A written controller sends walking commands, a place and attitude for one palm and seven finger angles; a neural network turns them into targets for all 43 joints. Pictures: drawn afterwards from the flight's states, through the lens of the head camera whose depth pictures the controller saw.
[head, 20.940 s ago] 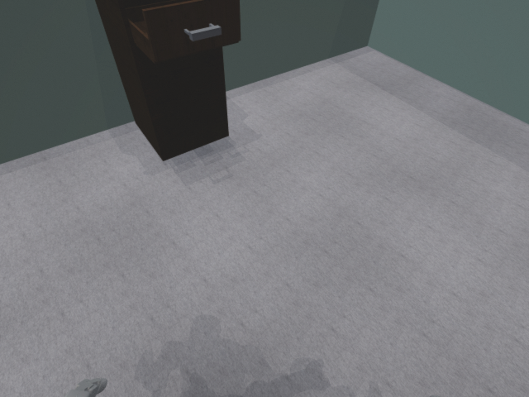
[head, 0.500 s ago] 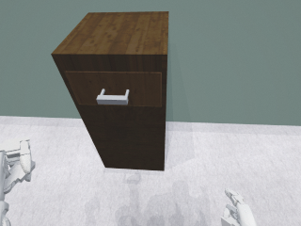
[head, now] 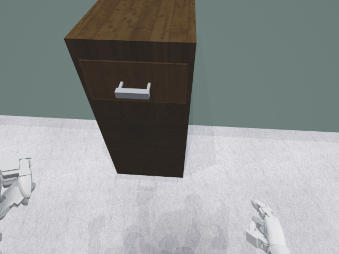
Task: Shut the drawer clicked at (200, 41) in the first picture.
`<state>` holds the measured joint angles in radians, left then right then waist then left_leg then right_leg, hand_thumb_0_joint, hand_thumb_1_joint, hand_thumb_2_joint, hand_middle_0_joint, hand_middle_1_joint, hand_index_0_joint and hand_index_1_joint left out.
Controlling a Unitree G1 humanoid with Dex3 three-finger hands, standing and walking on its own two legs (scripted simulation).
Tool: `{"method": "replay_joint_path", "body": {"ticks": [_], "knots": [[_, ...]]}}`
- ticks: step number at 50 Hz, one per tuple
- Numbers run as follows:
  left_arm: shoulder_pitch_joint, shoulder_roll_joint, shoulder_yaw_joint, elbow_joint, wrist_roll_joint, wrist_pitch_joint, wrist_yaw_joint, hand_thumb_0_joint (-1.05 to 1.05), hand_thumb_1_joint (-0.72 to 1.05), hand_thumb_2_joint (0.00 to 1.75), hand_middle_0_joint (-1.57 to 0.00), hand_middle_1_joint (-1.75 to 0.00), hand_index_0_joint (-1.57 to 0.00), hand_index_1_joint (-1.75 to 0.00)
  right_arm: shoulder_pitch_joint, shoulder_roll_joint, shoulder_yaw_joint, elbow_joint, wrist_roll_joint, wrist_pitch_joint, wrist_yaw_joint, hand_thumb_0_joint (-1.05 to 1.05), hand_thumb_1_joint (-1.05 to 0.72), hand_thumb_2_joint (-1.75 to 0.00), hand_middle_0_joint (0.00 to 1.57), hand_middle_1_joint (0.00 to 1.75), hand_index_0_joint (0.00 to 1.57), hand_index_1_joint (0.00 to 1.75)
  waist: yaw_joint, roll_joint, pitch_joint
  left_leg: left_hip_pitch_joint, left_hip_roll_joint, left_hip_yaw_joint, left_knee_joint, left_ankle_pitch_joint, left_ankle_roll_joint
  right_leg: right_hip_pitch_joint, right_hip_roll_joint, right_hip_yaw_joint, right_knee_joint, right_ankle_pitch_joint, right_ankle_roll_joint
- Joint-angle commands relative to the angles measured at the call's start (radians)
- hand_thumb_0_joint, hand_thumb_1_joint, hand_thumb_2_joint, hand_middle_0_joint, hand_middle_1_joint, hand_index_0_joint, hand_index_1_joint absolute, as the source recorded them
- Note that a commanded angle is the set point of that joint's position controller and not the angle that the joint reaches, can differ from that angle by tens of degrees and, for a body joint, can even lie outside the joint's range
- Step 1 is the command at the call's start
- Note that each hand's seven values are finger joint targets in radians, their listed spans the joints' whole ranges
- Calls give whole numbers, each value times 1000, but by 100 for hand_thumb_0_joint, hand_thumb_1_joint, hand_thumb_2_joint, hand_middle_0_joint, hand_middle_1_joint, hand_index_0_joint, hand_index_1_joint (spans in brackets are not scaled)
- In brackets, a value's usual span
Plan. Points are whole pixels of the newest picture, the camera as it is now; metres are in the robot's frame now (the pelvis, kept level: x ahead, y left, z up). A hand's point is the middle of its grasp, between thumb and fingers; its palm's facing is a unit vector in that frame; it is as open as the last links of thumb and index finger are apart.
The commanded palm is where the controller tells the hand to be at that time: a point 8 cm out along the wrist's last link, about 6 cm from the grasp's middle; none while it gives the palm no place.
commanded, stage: step back with the hand held close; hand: left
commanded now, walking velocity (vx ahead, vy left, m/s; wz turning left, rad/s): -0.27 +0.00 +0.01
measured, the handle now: (133, 89) +0.66 +0.19 -0.01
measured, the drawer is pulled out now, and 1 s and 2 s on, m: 0.00 0.00 0.00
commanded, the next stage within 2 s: stop stepping back and stand still in 0.56 s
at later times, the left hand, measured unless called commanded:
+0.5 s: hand (35, 218) +0.14 +0.22 +0.16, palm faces +0.26 -0.82 -0.52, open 3.3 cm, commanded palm +0.07 +0.26 +0.19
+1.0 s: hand out of the picture -0.04 +0.18 +0.16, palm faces +0.32 -0.85 -0.41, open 3.3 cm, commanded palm -0.09 +0.23 +0.19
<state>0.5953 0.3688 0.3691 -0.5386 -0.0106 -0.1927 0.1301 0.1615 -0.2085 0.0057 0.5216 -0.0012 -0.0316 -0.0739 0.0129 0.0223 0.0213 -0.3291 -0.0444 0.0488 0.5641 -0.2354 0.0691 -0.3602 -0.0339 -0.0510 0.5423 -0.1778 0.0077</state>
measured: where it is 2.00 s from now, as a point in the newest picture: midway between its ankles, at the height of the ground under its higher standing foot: outside the picture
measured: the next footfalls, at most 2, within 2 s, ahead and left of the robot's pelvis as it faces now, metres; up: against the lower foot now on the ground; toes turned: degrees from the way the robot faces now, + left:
right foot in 0.46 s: -0.20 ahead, -0.15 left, +0.00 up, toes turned +7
left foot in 0.78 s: -0.10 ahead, +0.05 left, +0.00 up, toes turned +0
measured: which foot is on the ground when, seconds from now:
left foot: down 0.00-0.62, up 0.64-0.76, down 0.78-0.96, up 0.98-1.00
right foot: down 0.00-0.18, up 0.20-0.44, down 0.46-1.00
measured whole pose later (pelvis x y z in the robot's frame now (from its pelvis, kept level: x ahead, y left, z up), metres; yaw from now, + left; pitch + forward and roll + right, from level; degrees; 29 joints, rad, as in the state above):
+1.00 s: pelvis -0.22 -0.05 +0.00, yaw +0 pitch -1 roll +0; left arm 0.64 0.35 0.28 -0.57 -0.02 -0.15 0.13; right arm 0.21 -0.23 0.00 0.56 0.00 -0.06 -0.08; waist -0.01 -0.01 -0.03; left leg -0.38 -0.03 0.01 0.59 -0.25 0.03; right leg -0.22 0.05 -0.04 0.53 -0.30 -0.06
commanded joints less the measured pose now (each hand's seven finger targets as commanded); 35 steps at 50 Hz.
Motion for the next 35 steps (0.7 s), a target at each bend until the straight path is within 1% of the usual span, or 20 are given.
{"method": "replay_joint_path", "body": {"ticks": [1, 4, 6, 8, 10, 11, 14, 15, 17, 18, 22, 25, 27, 28, 29, 30, 31, 32, 33, 35], "knots": [[-44, 161, 111, -222, -1, -76, 21, 0, 90, 90, -140, -160, -140, -160, -53, -142, -67, -143, -1, -55, -13, 0, -90, -90, 20, 30, 20, 30, -21, -84, -48, -262, 99, -156, -107, -308, 13, 173, -78, 218, -154, -181, -34], [-48, 171, 98, -279, -18, -93, 38, 0, 90, 90, -140, -160, -140, -160, -23, -126, -60, -117, -4, -62, -10, 0, -90, -90, 20, 30, 20, 30, -33, -126, -89, 7, 56, -118, 98, -193, -33, -103, -184, 247, -278, -336, -92], [-27, 178, 104, -297, -20, -102, 51, 0, 90, 90, -140, -160, -140, -160, -25, -126, -53, -112, -10, -66, -15, 0, -90, -90, 20, 30, 20, 30, -34, -73, -111, 37, 69, -132, 19, -164, -32, -105, -154, 177, -220, -281, -74], [-8, 188, 121, -320, -17, -107, 56, 0, 90, 90, -140, -160, -140, -160, -46, -146, -54, -119, -11, -73, -26, 0, -90, -90, 20, 30, 20, 30, -33, 101, -95, -101, 137, -229, -182, -226, -5, 5, -44, 100, -77, -229, -28], [-10, 187, 151, -323, 18, -123, 53, 0, 90, 90, -140, -160, -140, -160, -65, -160, -58, -126, -15, -94, -31, 0, -90, -90, 20, 30, 20, 30, -16, 308, -94, -466, 316, -446, -472, -525, 65, 326, 96, 56, 320, -105, 16], [-22, 191, 158, -300, 30, -123, 51, 0, 90, 90, -140, -160, -140, -160, -60, -146, -62, -120, -18, -98, -31, 0, -90, -90, 20, 30, 20, 30, -17, 278, -81, -523, 347, -461, -495, -544, 88, 352, 98, 82, 426, -120, 17], [7, 186, 161, -283, 10, -125, 46, 0, 90, 90, -140, -160, -140, -160, -54, -131, -72, -122, -17, -113, -26, 0, -90, -90, 20, 30, 20, 30, -7, 94, -95, -315, 302, -377, -344, -192, 85, 227, 92, 102, 299, -200, 6], [54, 176, 158, -252, 0, -127, 42, 0, 90, 90, -140, -160, -140, -160, -48, -134, -74, -111, -19, -121, -22, 0, -90, -90, 20, 30, 20, 30, -7, 87, -95, -254, 289, -360, -329, -139, 78, 201, 93, 94, 219, -232, 2], [96, 155, 124, -238, -22, -130, 27, 0, 90, 90, -140, -160, -140, -160, -35, -134, -70, -77, -22, -130, -11, 0, -90, -90, 20, 30, 20, 30, -15, 106, -99, -115, 266, -343, -329, -67, 63, 131, 94, 70, 80, -260, -4], [106, 141, 108, -242, -23, -134, 23, 0, 90, 90, -140, -160, -140, -160, -28, -139, -67, -65, -26, -136, -5, 0, -90, -90, 20, 30, 20, 30, -19, 147, -112, -44, 256, -330, -307, 62, 53, 113, 92, 62, 12, -230, -7], [48, 207, 117, -326, -35, -167, -1, 0, 90, 90, -140, -160, -140, -160, -4, -143, -63, -6, -37, -141, 19, 0, -90, -90, 20, 30, 20, 30, 0, 148, -344, 448, 237, -238, -134, 866, 13, 13, 95, 65, -115, -89, 3], [82, 249, 170, -401, -47, -167, -6, 0, 90, 90, -140, -160, -140, -160, -11, -137, -66, -33, -36, -133, 39, 0, -90, -90, 20, 30, 20, 30, 7, 193, -478, 605, 240, -197, -85, 1034, 22, 5, 106, 62, -82, -144, 12], [121, 285, 224, -451, -67, -159, -7, 0, 90, 90, -140, -160, -140, -160, -36, -129, -63, -76, -23, -116, 46, 0, -90, -90, 20, 30, 20, 30, 19, 145, -520, 532, 241, -162, -73, 908, 21, 80, 85, 62, -101, -46, 27], [170, 319, 274, -460, -77, -154, -4, 0, 90, 90, -140, -160, -140, -160, -53, -128, -57, -102, -15, -107, 48, 0, -90, -90, 20, 30, 20, 30, 34, 92, -536, 463, 218, -138, -52, 815, 9, 138, 65, 62, -146, 114, 38], [210, 330, 303, -444, -89, -152, -7, 0, 90, 90, -140, -160, -140, -160, -74, -113, -48, -132, -1, -89, 44, 0, -90, -90, 20, 30, 20, 30, 34, -5, -488, 350, 169, -79, -22, 680, -17, 189, 17, 67, -186, 357, 47], [222, 340, 327, -411, -98, -150, -7, 0, 90, 90, -140, -160, -140, -160, -100, -104, -40, -155, 23, -71, 35, 0, -90, -90, 20, 30, 20, 30, 20, -181, -426, 216, 101, -9, 49, 381, -48, 196, -92, 111, -198, 634, 64], [234, 329, 348, -340, -98, -147, -5, 0, 90, 90, -140, -160, -140, -160, -142, -105, -43, -170, 45, -59, 22, 0, -90, -90, 20, 30, 20, 30, 30, -296, -323, 24, 38, 0, 180, -8, -63, 188, -185, 143, -186, 834, 71], [241, 307, 338, -275, -93, -134, -3, 0, 90, 90, -140, -160, -140, -160, -166, -101, -43, -167, 55, -54, 14, 0, -90, -90, 20, 30, 20, 30, 29, -300, -235, -127, 8, -42, 314, -172, -63, 167, -233, 163, -162, 897, 59], [261, 282, 330, -213, -89, -119, -3, 0, 90, 90, -140, -160, -140, -160, -181, -97, -42, -158, 51, -54, 11, 0, -90, -90, 20, 30, 20, 30, 30, -254, -198, -162, 12, -76, 367, -189, -60, 134, -248, 163, -160, 860, 26], [186, 232, 257, -160, -79, -81, -1, 0, 90, 90, -140, -160, -140, -160, -140, -69, -30, -121, 23, -40, -6, 0, -90, -90, 20, 30, 20, 30, -10, -104, -121, -152, 63, -53, 187, -86, -65, 168, -214, 172, -110, 772, -64]]}}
